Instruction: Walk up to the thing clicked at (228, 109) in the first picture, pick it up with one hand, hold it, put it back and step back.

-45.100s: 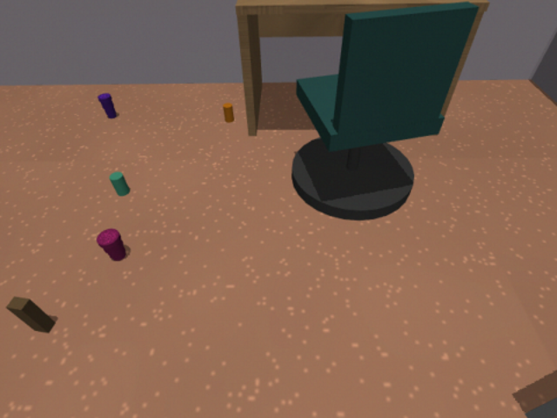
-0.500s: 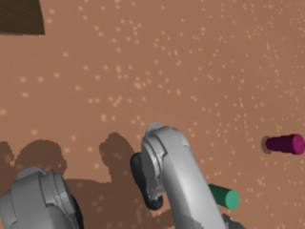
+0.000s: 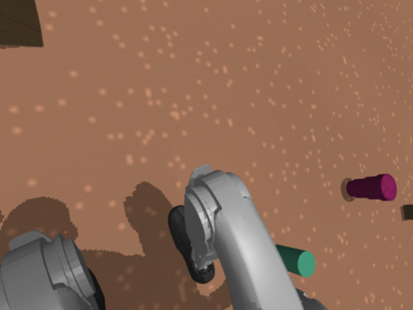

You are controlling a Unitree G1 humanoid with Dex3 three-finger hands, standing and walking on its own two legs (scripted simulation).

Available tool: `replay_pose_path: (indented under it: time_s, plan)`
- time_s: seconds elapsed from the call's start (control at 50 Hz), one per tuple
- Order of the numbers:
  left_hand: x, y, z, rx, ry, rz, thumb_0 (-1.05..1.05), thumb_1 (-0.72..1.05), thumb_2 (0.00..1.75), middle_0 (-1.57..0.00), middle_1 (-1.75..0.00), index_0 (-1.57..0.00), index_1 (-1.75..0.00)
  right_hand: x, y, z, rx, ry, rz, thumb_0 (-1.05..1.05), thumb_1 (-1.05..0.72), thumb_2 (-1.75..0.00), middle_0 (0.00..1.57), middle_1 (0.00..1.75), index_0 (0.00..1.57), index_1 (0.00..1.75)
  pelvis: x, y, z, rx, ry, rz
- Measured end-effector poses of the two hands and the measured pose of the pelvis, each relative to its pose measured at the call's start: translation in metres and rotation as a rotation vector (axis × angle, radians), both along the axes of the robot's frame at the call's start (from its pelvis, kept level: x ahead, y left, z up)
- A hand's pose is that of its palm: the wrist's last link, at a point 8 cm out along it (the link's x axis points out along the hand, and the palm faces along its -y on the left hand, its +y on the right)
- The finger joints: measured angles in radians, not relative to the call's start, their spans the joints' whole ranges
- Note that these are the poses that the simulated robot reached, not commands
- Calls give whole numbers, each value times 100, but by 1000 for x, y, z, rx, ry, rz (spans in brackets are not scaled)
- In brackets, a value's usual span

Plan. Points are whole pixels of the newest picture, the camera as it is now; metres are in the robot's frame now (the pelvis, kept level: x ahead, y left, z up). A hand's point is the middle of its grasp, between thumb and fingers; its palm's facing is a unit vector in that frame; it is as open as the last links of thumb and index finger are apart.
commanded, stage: open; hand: left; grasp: from above
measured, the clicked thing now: out of the picture +0.53 +0.31 -0.26
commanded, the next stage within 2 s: withdraw in 0.62 s
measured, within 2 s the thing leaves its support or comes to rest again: neither
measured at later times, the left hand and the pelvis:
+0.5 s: hand out of the picture +0.52 +0.32 -0.21, palm faces -0.43 -0.12 -0.89, open 13.1 cm; pelvis +0.00 +0.00 +0.00, yaw -1 degrees
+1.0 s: hand out of the picture +0.55 +0.34 -0.16, palm faces -0.31 -0.09 -0.95, open 14.0 cm; pelvis +0.00 +0.00 +0.01, yaw +0 degrees
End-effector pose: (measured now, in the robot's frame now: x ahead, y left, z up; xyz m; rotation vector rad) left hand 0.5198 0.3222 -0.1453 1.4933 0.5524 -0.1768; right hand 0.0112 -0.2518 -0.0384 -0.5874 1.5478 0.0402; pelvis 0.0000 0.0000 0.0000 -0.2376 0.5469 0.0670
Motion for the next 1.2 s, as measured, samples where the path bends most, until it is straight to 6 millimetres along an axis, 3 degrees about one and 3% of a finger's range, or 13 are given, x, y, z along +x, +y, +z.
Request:
replay_pose_path:
  time_s: [0.38, 0.84, 0.96, 1.06, 1.2]
  plan:
    - [11, 0, -6, -4, -19, 22, 0, -32, 87, -24, -95, -26, -93, -3, 5, 1, 6, 39, -16, 0, -90, -90, 21, 30, 20, 30, 4, 3, 1, -18, 19, -6]
    - [7, 0, -3, -21, -25, -12, 0, -46, 102, -12, -106, -13, -105, -2, -2, 5, -13, 37, 1, -1, -91, -90, 21, 30, 20, 30, -1, 2, 1, -15, 3, -5]
    - [22, 10, 25, -1, -113, 11, 0, -53, 102, -10, -104, -11, -103, -3, -2, 8, -14, 39, -29, 0, -92, -90, 21, 30, 20, 30, 2, 1, 4, -11, 26, -4]
    - [32, 26, 74, 35, -172, 49, 0, -55, 102, -10, -102, -10, -102, 6, -6, 10, -12, 18, -69, 0, -93, -91, 21, 30, 20, 30, 6, 1, 12, -2, 67, 6]
    - [19, 47, 130, 59, -36, 106, 0, -53, 100, -12, -98, -11, -99, 31, -11, 15, -9, -34, -75, 0, -93, -91, 21, 30, 20, 30, 3, 4, 37, 15, 76, 29]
